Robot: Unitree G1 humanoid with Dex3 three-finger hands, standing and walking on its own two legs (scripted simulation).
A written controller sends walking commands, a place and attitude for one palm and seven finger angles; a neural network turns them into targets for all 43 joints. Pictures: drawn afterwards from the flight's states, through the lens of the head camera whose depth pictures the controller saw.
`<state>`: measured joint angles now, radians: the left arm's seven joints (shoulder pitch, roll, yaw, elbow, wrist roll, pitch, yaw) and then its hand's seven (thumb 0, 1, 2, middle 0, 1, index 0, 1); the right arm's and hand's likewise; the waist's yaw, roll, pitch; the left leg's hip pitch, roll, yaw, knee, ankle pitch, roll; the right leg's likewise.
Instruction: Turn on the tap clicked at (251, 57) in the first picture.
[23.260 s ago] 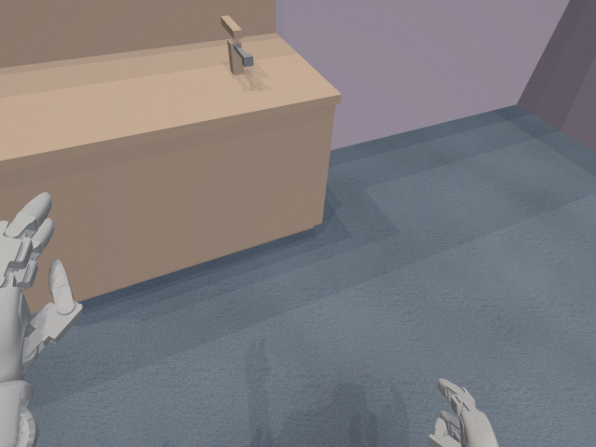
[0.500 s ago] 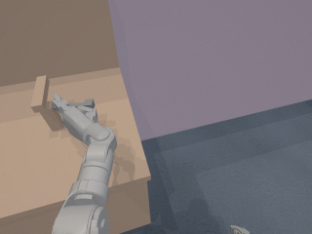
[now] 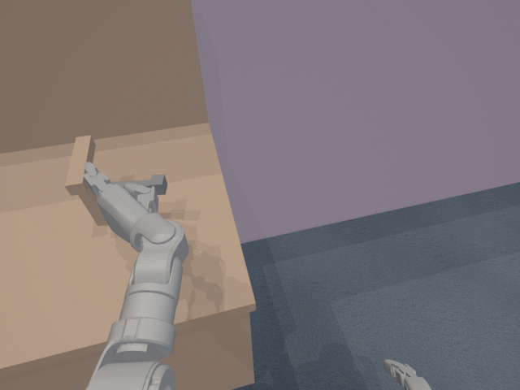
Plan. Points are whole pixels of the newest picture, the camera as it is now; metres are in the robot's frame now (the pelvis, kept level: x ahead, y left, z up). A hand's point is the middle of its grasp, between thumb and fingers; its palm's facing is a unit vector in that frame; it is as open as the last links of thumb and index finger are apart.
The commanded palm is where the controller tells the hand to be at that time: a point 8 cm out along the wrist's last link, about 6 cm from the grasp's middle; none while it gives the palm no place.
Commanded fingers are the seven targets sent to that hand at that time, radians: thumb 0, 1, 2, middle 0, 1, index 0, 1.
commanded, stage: lift the hand up off the lever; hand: left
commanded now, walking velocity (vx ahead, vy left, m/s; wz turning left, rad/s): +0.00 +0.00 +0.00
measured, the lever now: (158, 184) +0.47 +0.22 +0.05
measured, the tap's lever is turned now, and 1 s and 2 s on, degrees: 79 79 79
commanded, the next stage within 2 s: draw the hand back beside the body in 0.46 s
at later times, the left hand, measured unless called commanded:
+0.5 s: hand (150, 191) +0.38 +0.19 +0.12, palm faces +0.79 -0.61 -0.07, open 7.8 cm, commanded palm +0.33 +0.21 +0.13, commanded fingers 0.00 0.90 0.90 -0.15 -0.15 -0.15 -0.15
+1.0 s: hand (127, 229) +0.30 +0.20 +0.14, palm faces +0.25 -0.93 -0.26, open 7.7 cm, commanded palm +0.27 +0.23 +0.15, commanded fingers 0.00 0.90 0.90 -0.17 -0.22 -0.17 -0.22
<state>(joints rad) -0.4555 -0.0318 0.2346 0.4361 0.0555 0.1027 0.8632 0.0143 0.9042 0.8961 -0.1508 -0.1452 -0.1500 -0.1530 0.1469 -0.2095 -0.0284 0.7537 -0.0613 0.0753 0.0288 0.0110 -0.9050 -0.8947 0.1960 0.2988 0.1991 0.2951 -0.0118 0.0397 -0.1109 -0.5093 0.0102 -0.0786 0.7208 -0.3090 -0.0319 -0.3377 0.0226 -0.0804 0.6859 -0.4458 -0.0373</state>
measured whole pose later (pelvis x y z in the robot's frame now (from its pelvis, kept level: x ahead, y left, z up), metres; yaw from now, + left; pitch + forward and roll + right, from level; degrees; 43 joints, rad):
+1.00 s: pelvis +0.00 +0.01 +0.02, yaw -4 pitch -3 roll +0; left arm 0.06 0.29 0.12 0.02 -0.07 -0.03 0.16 0.02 0.90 0.90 -0.17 -0.19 -0.17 -0.19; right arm 0.21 -0.25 0.00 0.64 0.02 0.03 -0.06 0.01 -0.90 -0.89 0.20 0.30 0.20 0.30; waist 0.01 0.06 0.02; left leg -0.21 0.03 -0.01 0.49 -0.22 -0.02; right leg -0.07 0.03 -0.01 0.47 -0.34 -0.03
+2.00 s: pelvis +0.01 +0.01 +0.02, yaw -3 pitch -3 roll +0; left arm 0.44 0.32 0.26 -0.40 -0.07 -0.09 0.12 0.01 0.90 0.90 -0.21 -0.30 -0.21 -0.30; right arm 0.18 -0.23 0.00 0.64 0.00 -0.06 -0.06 0.01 -0.90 -0.89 0.20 0.30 0.20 0.30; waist 0.05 0.05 0.01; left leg -0.21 0.01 -0.02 0.52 -0.26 -0.01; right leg -0.04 0.01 -0.02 0.45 -0.36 -0.02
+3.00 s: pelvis -0.08 +0.05 +0.01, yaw -1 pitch +0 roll -3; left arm 0.47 0.40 0.37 -0.50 -0.04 -0.18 0.13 0.01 0.89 0.89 -0.21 -0.30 -0.21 -0.30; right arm 0.18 -0.21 0.01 0.56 0.01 -0.07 -0.08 0.01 -0.90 -0.89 0.20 0.30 0.20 0.30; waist 0.00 0.05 0.05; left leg -0.45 0.00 -0.03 0.56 -0.14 0.03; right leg -0.31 0.02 -0.01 0.54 -0.23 0.02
